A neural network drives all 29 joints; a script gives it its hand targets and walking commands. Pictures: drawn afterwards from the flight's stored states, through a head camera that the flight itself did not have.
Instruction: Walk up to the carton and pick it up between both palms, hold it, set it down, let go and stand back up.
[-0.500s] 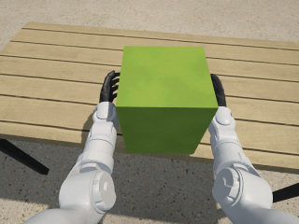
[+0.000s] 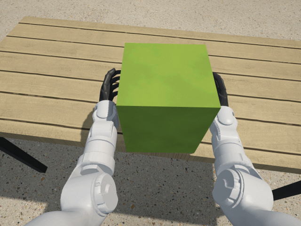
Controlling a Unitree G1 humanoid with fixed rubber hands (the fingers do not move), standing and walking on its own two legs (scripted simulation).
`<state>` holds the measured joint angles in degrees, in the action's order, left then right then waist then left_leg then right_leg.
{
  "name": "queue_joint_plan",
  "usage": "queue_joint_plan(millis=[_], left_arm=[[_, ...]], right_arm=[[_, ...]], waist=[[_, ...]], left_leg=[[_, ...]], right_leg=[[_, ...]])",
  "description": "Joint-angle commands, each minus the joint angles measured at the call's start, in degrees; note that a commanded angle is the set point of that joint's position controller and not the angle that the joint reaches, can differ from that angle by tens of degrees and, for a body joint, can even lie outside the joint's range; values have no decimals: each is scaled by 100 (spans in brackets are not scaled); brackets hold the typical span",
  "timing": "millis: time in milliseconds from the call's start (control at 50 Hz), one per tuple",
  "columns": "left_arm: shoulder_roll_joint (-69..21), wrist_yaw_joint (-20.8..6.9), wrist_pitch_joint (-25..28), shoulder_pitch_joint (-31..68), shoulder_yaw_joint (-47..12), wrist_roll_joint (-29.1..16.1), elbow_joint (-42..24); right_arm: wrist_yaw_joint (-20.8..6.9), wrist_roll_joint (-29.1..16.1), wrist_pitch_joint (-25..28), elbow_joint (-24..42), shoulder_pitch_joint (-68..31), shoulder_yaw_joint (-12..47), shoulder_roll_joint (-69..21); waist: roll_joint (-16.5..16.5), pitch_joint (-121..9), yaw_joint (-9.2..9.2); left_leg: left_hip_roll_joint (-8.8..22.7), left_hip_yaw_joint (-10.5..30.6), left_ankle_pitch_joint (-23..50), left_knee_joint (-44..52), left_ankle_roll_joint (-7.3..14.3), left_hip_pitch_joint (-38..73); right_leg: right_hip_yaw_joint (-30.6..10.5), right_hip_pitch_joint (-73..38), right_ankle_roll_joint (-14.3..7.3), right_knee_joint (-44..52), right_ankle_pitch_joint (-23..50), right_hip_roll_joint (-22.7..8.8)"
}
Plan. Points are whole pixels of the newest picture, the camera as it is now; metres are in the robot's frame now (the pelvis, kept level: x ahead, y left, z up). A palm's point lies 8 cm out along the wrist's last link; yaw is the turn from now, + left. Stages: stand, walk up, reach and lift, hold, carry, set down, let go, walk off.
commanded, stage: reach and lift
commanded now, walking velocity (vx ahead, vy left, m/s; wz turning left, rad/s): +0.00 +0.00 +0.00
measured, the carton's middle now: (162, 103) +0.42 -0.01 +0.04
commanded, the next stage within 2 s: none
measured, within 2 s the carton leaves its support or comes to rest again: leaves its support in 0.26 s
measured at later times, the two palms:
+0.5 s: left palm (108, 106) +0.38 +0.13 +0.07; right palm (226, 110) +0.38 -0.17 +0.08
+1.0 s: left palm (105, 92) +0.40 +0.14 +0.11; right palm (226, 97) +0.40 -0.16 +0.11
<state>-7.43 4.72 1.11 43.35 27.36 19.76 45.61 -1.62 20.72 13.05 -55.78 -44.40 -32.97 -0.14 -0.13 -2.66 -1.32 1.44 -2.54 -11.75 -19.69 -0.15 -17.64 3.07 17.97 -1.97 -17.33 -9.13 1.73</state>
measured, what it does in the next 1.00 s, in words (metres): stands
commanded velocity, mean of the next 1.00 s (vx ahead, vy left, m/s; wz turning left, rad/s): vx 0.00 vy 0.00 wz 0.00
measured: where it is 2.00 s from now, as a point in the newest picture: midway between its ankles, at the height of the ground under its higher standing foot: outside the picture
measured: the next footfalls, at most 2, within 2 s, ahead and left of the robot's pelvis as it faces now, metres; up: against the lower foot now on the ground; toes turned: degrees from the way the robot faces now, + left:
none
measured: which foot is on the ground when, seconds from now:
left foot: down 0.00-1.00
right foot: down 0.00-1.00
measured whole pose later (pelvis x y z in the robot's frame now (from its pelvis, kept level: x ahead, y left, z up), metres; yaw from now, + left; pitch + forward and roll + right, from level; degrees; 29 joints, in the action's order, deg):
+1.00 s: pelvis -0.02 -0.02 +0.00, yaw +1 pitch +12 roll +0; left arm -0.2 9.1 -4.4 50.6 18.5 9.9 57.8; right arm 4.2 10.2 10.8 -68.9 -50.2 -22.4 5.0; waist 1.3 -11.2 -1.5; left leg 2.1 -2.8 -8.5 -18.5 -1.2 -21.7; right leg 5.8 22.6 -3.5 -18.0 -7.4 1.7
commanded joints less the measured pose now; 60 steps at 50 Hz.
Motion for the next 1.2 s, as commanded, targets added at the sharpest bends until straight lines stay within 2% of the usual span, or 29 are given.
queue_joint_plan(millis=[0, 80, 140, 180, 240, 300, 360, 420, 480, 600, 700, 840, 960, 980, 1000, 1020, 1040, 1060, 1080, 1100, 1140, 1160, 1180], left_arm=[[-2501, -466, 145, 2619, -1561, 70, 4], [-2708, -415, 600, 3100, -1726, 19, -24], [-2768, -447, 877, 3216, -1748, 49, 133], [-2769, -467, 989, 3316, -1734, 99, 228], [-2812, -444, 1135, 3472, -1758, 211, 295], [-2833, -356, 1250, 3674, -1781, 296, 298], [-2777, -261, 1296, 3913, -1752, 346, 262], [-2646, -207, 1265, 4256, -1663, 328, 260], [-2504, -203, 1153, 4559, -1586, 234, 299], [-2326, -249, 811, 4907, -1643, -107, 389], [-2237, -314, 483, 5059, -1855, -510, 408], [-2331, -352, 124, 5260, -2257, -1015, 254], [-2497, -406, -144, 5093, -2323, -1086, 70], [-2628, -494, -184, 4771, -2295, -1029, -59], [-2623, -555, -198, 4777, -2255, -1018, -170], [-2664, -588, -235, 4778, -2360, -1057, -163], [-2575, -616, -286, 4531, -2255, -916, -303], [-2532, -656, -389, 4457, -2168, -816, -206], [-2525, -684, -484, 4316, -2250, -836, -430], [-2492, -709, -608, 4107, -2213, -767, -427], [-2468, -774, -869, 3859, -2079, -603, -374], [-2482, -779, -979, 3785, -2212, -613, -694], [-2649, -781, -1070, 3870, -2320, -675, -919]], right_arm=[[-663, 324, 477, 211, -3055, 1616, -2517], [-534, 527, 992, 386, -3472, 1680, -2605], [-443, 735, 1361, 288, -3595, 1745, -2661], [-417, 806, 1545, 178, -3696, 1732, -2608], [-404, 843, 1780, -83, -3861, 1642, -2427], [-406, 877, 1938, -404, -4021, 1422, -2191], [-421, 915, 1974, -605, -4208, 1189, -2001], [-458, 935, 1885, -733, -4414, 1033, -1939], [-498, 927, 1715, -846, -4582, 954, -1963], [-621, 724, 1287, -983, -4811, 1125, -2117], [-676, 313, 949, -953, -5030, 1507, -2229], [-573, -418, 559, -583, -5429, 2138, -2422], [-315, -979, 162, 14, -5534, 2648, -2669], [-255, -1118, 149, 367, -5173, 2789, -2747], [-211, -1204, 90, 420, -5172, 2959, -2826], [-183, -1251, 41, 559, -5182, 2919, -2787], [-144, -1322, 1, 653, -4991, 3109, -2808], [-114, -1331, -92, 648, -4988, 3186, -2809], [-93, -1378, -135, 795, -4807, 3163, -2770], [-64, -1422, -207, 780, -4665, 3250, -2745], [-62, -1535, -347, 771, -4558, 3258, -2626], [-53, -1528, -401, 800, -4301, 3149, -2543], [-51, -1624, -408, 937, -4427, 3205, -2482]], waist=[[234, -3436, 69], [266, -3979, 116], [416, -4160, 167], [430, -4253, 210], [331, -4403, 240], [138, -4393, 180], [11, -4334, 101], [15, -4291, 31], [105, -4289, -18], [269, -4746, -71], [390, -5149, -93], [423, -5348, -61], [449, -4896, -3], [307, -4926, 43], [418, -4786, 5], [413, -4634, 198], [403, -4510, 84], [463, -4178, 52], [520, -3883, 186], [604, -3712, 191], [523, -3193, 137], [436, -3219, 273], [324, -3277, 293]], left_leg=[[50, -254, 2614, -125, -102, 531], [62, -274, 3080, -270, -203, 258], [23, -269, 2850, -135, -86, -389], [40, -235, 2776, -22, -63, -440], [114, -208, 2872, 24, -165, 1], [200, -210, 2957, -34, -345, 602], [220, -239, 2658, -26, -391, 918], [153, -341, 1866, 120, -298, 758], [90, -428, 1204, 304, -154, 381], [-14, -472, 761, 426, 84, -206], [-75, -389, 860, 372, 170, -482], [-140, -206, 1349, 200, 82, -383], [-189, -45, 1876, 110, -19, 107], [-224, -59, 2059, -13, 16, 111], [-212, 5, 2004, 24, 59, 16], [-235, 35, 1792, 75, 53, 108], [-238, 4, 1798, 92, 32, 224], [-244, 6, 1707, 161, 107, 142], [-239, 46, 1888, 174, 88, 296], [-218, 55, 1961, 190, 76, 416], [-168, 16, 1907, 191, 28, 654], [-153, 25, 2065, 206, -13, 860], [-154, 46, 2323, 127, -75, 1133]], right_leg=[[198, -2365, 333, -653, 4055, -195], [218, -2731, 253, -817, 4775, -244], [143, -3322, 232, -981, 5427, -381], [146, -3416, 239, -985, 5465, -398], [273, -3014, 210, -801, 4875, -296], [440, -2204, 121, -517, 3827, -162], [528, -1562, 55, -302, 2847, -106], [510, -1346, 61, -233, 2062, -141], [438, -1442, 101, -253, 1690, -213], [245, -2026, 186, -437, 1832, -328], [83, -2573, 288, -652, 2510, -363], [-45, -2971, 412, -817, 3693, -321], [-79, -3317, 530, -792, 4743, -263], [-148, -3476, 595, -780, 4989, -264], [-158, -3628, 659, -789, 5115, -271], [-137, -3550, 672, -789, 5073, -300], [-185, -3678, 689, -750, 5030, -296], [-219, -3767, 699, -694, 4874, -318], [-186, -3708, 711, -663, 5050, -305], [-130, -3711, 684, -646, 4974, -262], [-77, -3455, 590, -462, 4286, -226], [-20, -3357, 570, -422, 4116, -182], [3, -3179, 540, -365, 3924, -123]])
